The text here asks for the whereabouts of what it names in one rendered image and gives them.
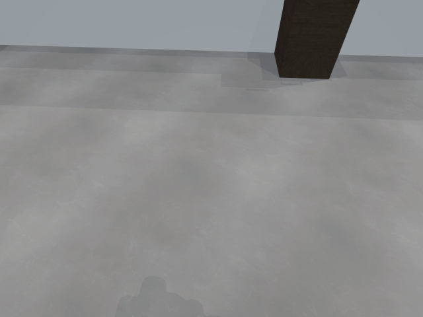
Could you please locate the cabinet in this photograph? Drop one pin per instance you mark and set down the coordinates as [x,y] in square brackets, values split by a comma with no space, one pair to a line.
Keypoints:
[311,35]

